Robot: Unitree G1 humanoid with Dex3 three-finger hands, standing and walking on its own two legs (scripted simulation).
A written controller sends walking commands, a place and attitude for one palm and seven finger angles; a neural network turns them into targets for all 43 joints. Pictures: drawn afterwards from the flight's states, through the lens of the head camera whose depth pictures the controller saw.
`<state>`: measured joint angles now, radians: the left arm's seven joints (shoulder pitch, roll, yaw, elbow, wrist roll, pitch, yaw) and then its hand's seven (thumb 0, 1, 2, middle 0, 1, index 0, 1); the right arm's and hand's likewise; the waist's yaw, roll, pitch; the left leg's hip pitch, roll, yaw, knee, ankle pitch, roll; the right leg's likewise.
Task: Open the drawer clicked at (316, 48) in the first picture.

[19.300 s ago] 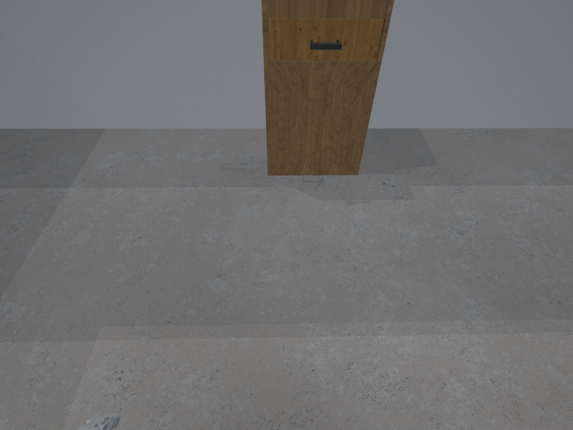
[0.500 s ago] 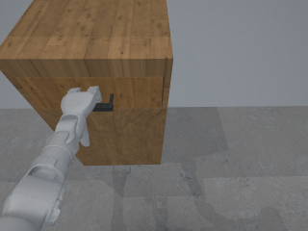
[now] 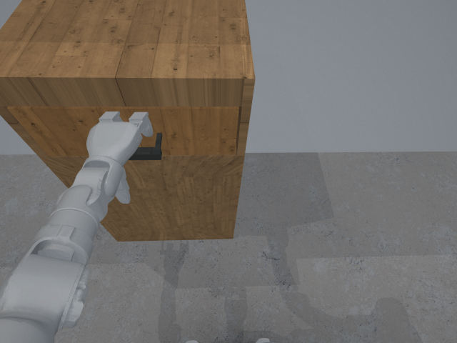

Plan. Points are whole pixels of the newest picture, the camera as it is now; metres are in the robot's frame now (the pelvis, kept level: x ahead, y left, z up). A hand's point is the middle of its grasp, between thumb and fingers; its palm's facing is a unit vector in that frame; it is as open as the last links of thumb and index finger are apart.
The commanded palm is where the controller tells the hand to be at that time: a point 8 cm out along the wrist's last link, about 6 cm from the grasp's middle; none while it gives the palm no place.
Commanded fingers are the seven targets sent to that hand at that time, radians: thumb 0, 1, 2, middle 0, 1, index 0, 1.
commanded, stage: lower the fingers behind the handle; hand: left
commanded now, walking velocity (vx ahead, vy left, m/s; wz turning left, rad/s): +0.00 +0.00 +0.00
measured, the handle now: (133, 145) +0.52 +0.20 -0.02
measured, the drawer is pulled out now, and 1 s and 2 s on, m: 0.00 0.00 0.00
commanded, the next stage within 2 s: close the thumb around the handle in 1.26 s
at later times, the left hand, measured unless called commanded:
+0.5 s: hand (127, 172) +0.45 +0.20 -0.02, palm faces -0.09 -0.04 -1.00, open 13.8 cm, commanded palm +0.43 +0.20 +0.03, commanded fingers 0.00 -0.50 0.30 -0.30 -1.20 -0.30 -1.20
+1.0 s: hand (129, 172) +0.46 +0.20 -0.05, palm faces -0.08 -0.03 -1.00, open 13.8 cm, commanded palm +0.44 +0.20 +0.01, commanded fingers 0.00 -0.50 0.30 -0.30 -1.20 -0.30 -1.20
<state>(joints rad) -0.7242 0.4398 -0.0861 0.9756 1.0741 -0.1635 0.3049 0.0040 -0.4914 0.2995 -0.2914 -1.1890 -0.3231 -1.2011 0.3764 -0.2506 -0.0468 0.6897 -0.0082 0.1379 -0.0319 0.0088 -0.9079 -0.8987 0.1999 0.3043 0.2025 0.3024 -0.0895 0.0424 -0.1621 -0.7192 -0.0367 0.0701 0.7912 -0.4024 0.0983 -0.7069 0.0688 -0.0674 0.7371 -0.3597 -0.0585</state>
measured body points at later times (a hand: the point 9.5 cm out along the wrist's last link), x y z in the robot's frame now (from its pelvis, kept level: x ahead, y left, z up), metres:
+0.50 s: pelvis -0.01 +0.00 -0.01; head +0.09 +0.00 +0.43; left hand +0.45 +0.20 +0.03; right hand +0.02 -0.27 -0.14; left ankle -0.02 +0.05 -0.70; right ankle -0.01 -0.09 -0.70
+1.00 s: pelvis -0.01 +0.00 -0.03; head +0.10 +0.00 +0.41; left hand +0.46 +0.20 +0.01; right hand -0.01 -0.27 -0.15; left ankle -0.02 +0.05 -0.70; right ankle -0.01 -0.09 -0.70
